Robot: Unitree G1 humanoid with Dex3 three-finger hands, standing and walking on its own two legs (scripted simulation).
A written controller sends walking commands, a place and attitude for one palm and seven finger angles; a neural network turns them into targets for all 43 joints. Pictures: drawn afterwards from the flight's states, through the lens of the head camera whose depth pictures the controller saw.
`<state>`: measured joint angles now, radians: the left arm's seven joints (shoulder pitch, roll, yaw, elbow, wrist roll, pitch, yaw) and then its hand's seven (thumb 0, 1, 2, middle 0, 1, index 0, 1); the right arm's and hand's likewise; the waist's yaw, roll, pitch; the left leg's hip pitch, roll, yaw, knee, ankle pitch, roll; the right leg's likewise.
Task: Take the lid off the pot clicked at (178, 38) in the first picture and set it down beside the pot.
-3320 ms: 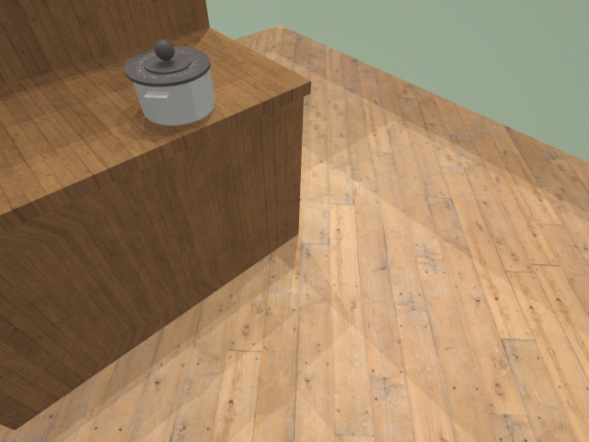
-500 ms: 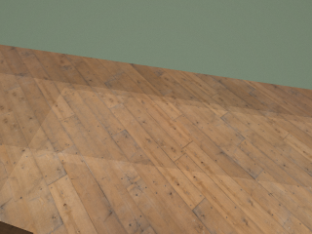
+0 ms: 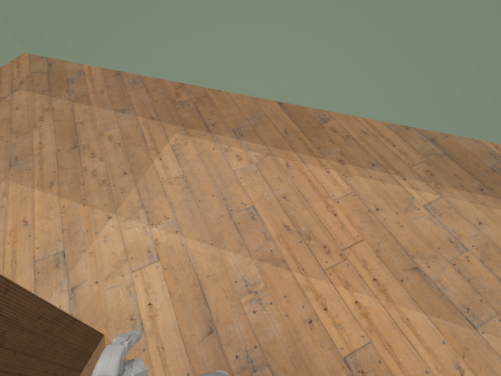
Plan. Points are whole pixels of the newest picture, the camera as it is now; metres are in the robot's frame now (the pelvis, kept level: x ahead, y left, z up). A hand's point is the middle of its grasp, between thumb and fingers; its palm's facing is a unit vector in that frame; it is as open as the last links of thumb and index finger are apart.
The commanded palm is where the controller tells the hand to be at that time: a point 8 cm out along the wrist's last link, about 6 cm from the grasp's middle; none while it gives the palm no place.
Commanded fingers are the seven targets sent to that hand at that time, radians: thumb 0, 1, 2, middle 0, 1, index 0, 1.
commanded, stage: turn to face it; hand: left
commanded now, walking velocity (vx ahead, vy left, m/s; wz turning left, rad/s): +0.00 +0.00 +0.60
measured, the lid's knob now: out of the picture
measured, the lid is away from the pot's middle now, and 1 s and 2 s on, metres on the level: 0.00 0.00 0.00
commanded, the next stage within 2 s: take the last steps up to it in 2.00 s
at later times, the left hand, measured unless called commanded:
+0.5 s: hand out of the picture -0.07 +0.25 -0.19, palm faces +0.39 -0.89 -0.26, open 7.4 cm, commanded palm none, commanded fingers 0.00 0.90 0.90 -0.20 -0.30 -0.20 -0.30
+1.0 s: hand out of the picture +0.04 +0.26 -0.13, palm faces +0.56 -0.78 -0.28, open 7.4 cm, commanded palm none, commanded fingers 0.00 0.90 0.90 -0.20 -0.30 -0.20 -0.30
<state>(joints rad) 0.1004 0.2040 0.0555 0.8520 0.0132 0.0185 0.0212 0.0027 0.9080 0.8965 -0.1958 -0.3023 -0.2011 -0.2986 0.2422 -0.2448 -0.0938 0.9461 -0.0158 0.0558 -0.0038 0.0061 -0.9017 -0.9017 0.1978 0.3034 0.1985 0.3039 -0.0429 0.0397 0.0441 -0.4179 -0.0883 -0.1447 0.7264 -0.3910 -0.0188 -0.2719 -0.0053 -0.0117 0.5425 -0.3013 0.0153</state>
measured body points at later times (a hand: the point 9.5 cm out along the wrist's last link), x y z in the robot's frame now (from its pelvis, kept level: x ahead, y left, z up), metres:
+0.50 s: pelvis +0.00 +0.03 -0.01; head +0.04 +0.08 +0.44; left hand -0.09 +0.30 -0.17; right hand +0.22 -0.16 -0.12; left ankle -0.04 +0.12 -0.73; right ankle -0.01 -0.12 -0.68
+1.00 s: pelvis +0.03 +0.00 +0.00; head +0.06 +0.01 +0.45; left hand +0.00 +0.29 -0.11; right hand +0.21 -0.19 -0.15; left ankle -0.05 +0.11 -0.71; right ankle +0.09 -0.09 -0.73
